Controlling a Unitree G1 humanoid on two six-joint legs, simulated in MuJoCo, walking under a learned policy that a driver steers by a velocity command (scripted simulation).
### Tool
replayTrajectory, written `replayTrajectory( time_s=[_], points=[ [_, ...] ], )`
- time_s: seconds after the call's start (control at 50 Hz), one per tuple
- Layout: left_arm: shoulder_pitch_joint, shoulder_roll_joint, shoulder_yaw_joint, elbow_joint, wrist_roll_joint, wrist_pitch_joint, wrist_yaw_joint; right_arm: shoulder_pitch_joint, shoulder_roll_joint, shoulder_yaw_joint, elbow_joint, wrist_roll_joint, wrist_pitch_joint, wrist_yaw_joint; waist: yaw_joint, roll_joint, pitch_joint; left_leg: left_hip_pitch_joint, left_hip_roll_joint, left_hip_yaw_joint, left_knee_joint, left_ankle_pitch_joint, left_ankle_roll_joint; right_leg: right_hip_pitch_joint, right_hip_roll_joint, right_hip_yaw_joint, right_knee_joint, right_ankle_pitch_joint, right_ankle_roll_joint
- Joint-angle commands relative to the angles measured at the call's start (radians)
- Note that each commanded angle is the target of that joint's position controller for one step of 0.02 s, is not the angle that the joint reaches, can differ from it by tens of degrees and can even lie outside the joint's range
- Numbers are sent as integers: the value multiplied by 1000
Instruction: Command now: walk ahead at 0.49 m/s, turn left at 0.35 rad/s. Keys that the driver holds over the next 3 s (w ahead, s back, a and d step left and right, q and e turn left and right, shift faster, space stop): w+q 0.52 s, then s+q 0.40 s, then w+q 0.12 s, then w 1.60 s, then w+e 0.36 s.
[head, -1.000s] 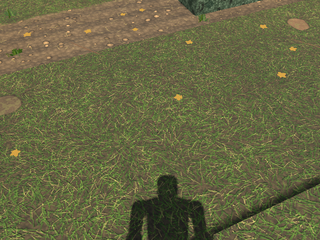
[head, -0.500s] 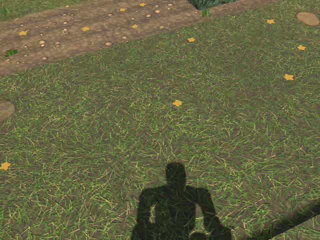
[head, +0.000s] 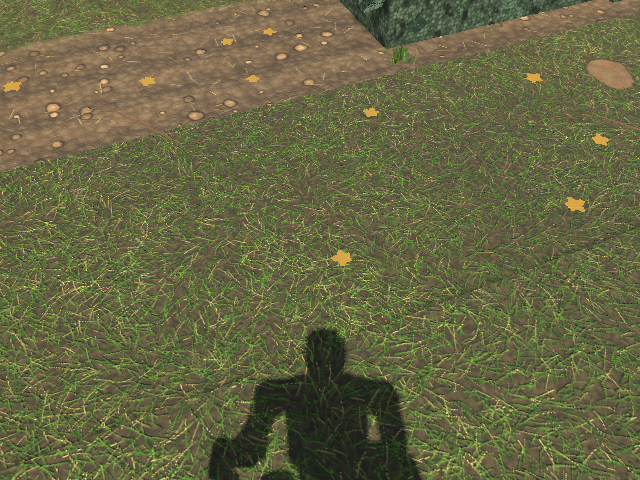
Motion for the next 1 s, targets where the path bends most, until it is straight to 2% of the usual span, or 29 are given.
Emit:
replayTrajectory(
  time_s=[0.02,0.08,0.14,0.18,0.22,0.26,0.3,0.32,0.34,0.36,0.38,0.4,0.42,0.44,0.46,0.48,0.5,0.54,0.58,0.62,0.72,0.76,0.78,0.8,0.82,0.86,0.88,0.92,1.0],
  points=[
    [-103,69,19,-67,6,-4,-5,104,-119,-22,-19,-10,-14,-15,-14,87,48,68,271,-269,-33,385,148,-174,5,3,34,132,5],
    [-287,109,28,-150,4,-22,2,195,-154,-33,-15,-23,-27,-28,-84,98,114,248,297,-354,-22,275,170,-445,-9,28,-49,76,29],
    [-307,88,18,-194,18,-27,-15,96,-138,-30,-51,-31,-43,-33,-57,85,129,24,244,-315,57,148,143,-251,-12,39,-215,313,33],
    [-282,75,14,-204,10,-26,-28,45,-137,-27,-77,-16,-48,-23,-48,60,99,-144,213,-301,122,82,119,-45,8,17,-259,460,1],
    [-251,74,8,-205,-8,-25,-29,15,-151,-28,-93,-15,-42,-21,-53,90,88,-208,181,-276,195,62,86,99,25,4,-324,494,-12],
    [-229,88,10,-196,-19,-38,-21,40,-152,-29,-89,-33,-24,-37,-74,77,79,-144,163,-281,328,49,53,176,18,19,-422,501,2],
    [-65,115,21,-151,-18,-53,-3,58,-160,-30,-76,-51,1,-58,-21,45,17,-26,117,-287,608,168,49,264,-6,35,-567,537,14],
    [86,115,25,-97,-13,-61,11,57,-167,-35,-67,-50,15,-67,51,6,-37,-15,87,-273,841,193,51,394,-19,29,-681,653,25],
    [261,151,41,-40,5,-61,24,39,-179,-45,-62,-26,26,-67,141,-60,-90,-140,43,-226,1123,126,37,630,-25,-13,-741,722,45],
    [358,190,46,-9,28,-62,15,27,-134,-51,-66,6,29,-59,166,-167,-120,-452,-64,-198,1456,-539,15,886,-112,70,-596,801,30],
    [374,207,26,-5,45,-76,-6,251,-58,-37,-70,57,24,-65,8,-261,-241,-702,-8,-199,1607,-653,-9,1137,-281,100,-143,1410,65],
    [376,172,29,-25,10,-72,-20,258,-91,-27,-53,55,20,-75,43,-243,-343,-837,70,-177,1562,-497,-10,1185,-350,191,-136,1226,29],
    [346,188,41,-35,8,-70,-17,156,-95,-24,-69,22,34,-75,65,-214,-312,-890,85,-106,1621,-358,-13,1017,-357,269,-282,683,-58],
    [259,216,49,-67,9,-71,6,88,-100,-20,-121,-12,49,-58,33,-294,-326,-890,119,-55,1678,-250,-23,834,-404,447,-457,59,-157],
    [167,121,14,-120,-1,-77,16,-35,-167,-38,-140,-35,59,-25,29,-136,-209,-813,173,-61,1454,-93,-25,601,-331,336,-554,-103,-135],
    [161,116,11,-99,2,-92,24,-147,-161,-47,-164,-42,70,-3,36,-138,-102,-777,184,-79,1389,-43,-30,448,-329,279,-558,-26,-148],
    [174,105,4,-79,4,-98,28,-199,-134,-41,-186,-24,83,17,14,-107,-2,-721,203,-79,1217,14,-44,298,-269,177,-610,41,-127],
    [215,93,0,-49,-2,-111,44,-263,-73,-26,-226,-38,90,35,6,-109,43,-702,183,-73,1033,109,-73,260,-229,103,-607,204,-148],
    [245,67,-10,-44,-11,-103,50,-275,-51,-16,-233,-38,75,36,-1,-101,9,-674,157,-42,820,147,-57,336,-211,-8,-543,549,-147],
    [224,68,-16,-57,-21,-92,52,-301,-38,-6,-247,-21,60,50,-14,-119,-25,-524,114,21,626,243,-29,314,-163,-117,-520,650,-115],
    [250,123,3,-84,-27,-42,67,-315,-73,-15,-268,-28,71,61,-2,-83,-67,-340,37,112,433,158,28,411,-163,-199,-285,675,-84],
    [248,155,15,-105,-38,-23,60,-189,-123,-37,-245,-38,51,49,-62,-22,-151,-136,34,54,203,302,79,363,-117,-233,65,423,-53],
    [358,75,2,-138,-28,-14,51,-231,-239,-63,-276,-31,45,37,22,237,-221,66,345,-273,266,1073,177,132,23,-262,412,-552,-2],
    [372,89,2,-177,-23,16,57,-186,-285,-76,-302,19,64,34,5,155,-344,155,528,-541,262,1319,339,-20,113,-89,620,-695,27],
    [296,104,1,-198,-15,38,66,-203,-273,-75,-317,30,88,17,-19,64,-325,70,504,-521,182,1086,347,-52,91,-18,629,-602,37],
    [204,98,2,-227,-10,61,85,-341,-197,-52,-325,15,112,-3,45,34,-132,-146,377,-408,115,727,259,-71,65,6,544,-454,35],
    [210,106,5,-232,2,74,87,-362,-176,-47,-327,12,119,-9,66,59,-100,-228,326,-356,97,657,217,-32,63,10,498,-408,35],
    [221,99,7,-234,2,96,75,-373,-175,-46,-337,1,124,-3,83,60,-120,-291,271,-324,83,586,170,31,94,3,478,-355,30],
    [196,88,5,-265,21,95,35,-376,-222,-70,-355,4,122,3,89,119,-164,-328,181,-402,-62,-262,103,60,93,0,294,-280,44]
  ],
)
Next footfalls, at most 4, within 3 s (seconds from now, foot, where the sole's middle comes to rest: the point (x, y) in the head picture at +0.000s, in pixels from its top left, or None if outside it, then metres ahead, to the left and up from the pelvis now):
0.36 right None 0.40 -0.19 -0.95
0.76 left None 0.54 0.03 -0.95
1.22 right None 0.48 -0.18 -0.95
1.70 left None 0.50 0.14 -0.95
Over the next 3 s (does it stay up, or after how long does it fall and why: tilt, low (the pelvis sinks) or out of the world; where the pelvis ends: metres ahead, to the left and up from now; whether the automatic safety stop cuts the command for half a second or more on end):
stays up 0.93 0.50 -0.35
